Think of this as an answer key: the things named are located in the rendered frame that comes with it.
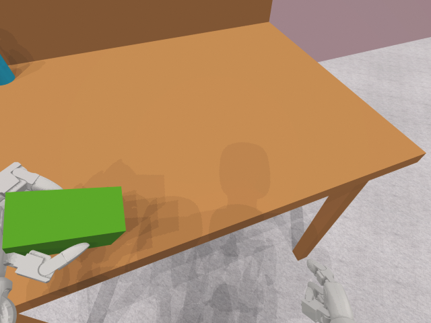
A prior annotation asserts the robot left hand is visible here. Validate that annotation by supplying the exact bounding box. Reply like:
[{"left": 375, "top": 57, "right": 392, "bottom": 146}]
[{"left": 0, "top": 162, "right": 90, "bottom": 283}]

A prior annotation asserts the sponge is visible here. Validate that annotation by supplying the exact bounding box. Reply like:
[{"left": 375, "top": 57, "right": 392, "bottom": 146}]
[{"left": 2, "top": 186, "right": 126, "bottom": 256}]

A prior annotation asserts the table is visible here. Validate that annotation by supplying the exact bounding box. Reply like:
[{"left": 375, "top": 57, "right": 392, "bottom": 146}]
[{"left": 0, "top": 0, "right": 426, "bottom": 323}]

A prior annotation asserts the robot left forearm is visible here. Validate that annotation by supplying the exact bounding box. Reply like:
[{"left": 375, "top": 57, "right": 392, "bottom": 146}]
[{"left": 0, "top": 277, "right": 17, "bottom": 323}]

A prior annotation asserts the robot right hand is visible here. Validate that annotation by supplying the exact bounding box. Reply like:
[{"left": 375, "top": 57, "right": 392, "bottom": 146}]
[{"left": 302, "top": 259, "right": 354, "bottom": 323}]

